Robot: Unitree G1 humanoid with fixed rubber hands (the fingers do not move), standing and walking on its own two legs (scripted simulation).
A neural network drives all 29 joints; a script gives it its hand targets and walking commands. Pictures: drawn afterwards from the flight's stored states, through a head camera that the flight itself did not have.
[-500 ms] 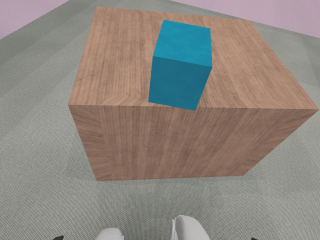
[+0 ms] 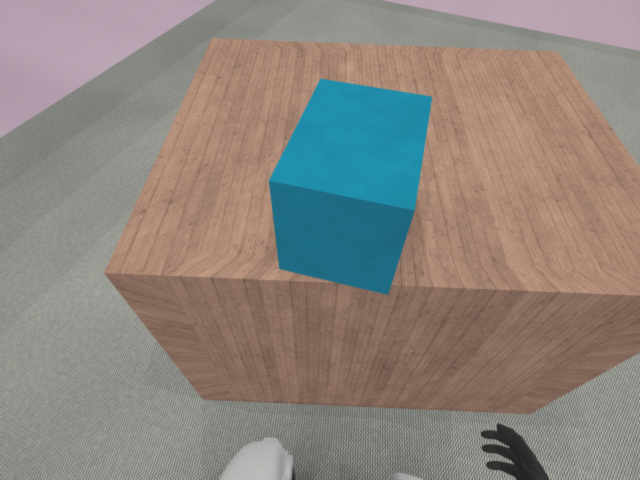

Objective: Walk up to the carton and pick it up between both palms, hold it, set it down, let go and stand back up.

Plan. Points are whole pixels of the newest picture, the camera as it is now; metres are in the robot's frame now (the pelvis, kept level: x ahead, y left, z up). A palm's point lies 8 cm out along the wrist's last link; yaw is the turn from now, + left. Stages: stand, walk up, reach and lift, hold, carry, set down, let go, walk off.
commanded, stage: walk up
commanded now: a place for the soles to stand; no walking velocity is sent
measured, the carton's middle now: (353, 185) +0.51 -0.01 +0.05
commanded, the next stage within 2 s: reach and lift in 1.80 s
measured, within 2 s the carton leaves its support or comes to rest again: neither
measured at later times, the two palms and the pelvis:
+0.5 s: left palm (133, 457) +0.14 +0.25 -0.08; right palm (539, 453) +0.18 -0.26 -0.07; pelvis +0.04 -0.01 +0.02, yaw +2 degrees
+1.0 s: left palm out of the picture +0.09 +0.26 -0.09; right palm out of the picture +0.14 -0.25 -0.08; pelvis +0.05 +0.00 +0.02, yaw +3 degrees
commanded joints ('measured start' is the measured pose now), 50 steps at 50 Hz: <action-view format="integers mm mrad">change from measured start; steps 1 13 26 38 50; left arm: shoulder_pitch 38 -7 -59 -44 21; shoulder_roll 94 140 131 128 115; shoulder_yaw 19 37 42 46 55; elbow -124 -112 -133 -106 -81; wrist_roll -26 -23 -22 -18 1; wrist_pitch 20 -21 -5 -2 -22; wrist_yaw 10 -4 -10 -9 -8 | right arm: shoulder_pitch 68 -98 -99 -56 8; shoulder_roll -218 -128 -142 -147 -133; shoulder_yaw -66 -2 -5 -10 -24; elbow -58 -16 18 46 58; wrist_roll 28 28 31 33 18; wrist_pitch -1 9 15 12 4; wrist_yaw -19 0 6 7 7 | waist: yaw -65 -41 -46 -51 -54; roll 90 5 -13 4 41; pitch -271 -185 -134 -114 -57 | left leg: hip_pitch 240 218 193 168 138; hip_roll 352 111 92 86 61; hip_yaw -496 -168 -158 -186 -207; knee -254 -115 -189 -233 -254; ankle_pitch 276 402 236 143 30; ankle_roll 264 58 35 35 37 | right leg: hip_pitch -54 52 55 66 43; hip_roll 26 -64 -64 -53 -48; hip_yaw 92 159 135 125 109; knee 96 -292 -365 -381 -396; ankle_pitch -176 411 249 152 81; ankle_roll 6 -47 -55 -54 -63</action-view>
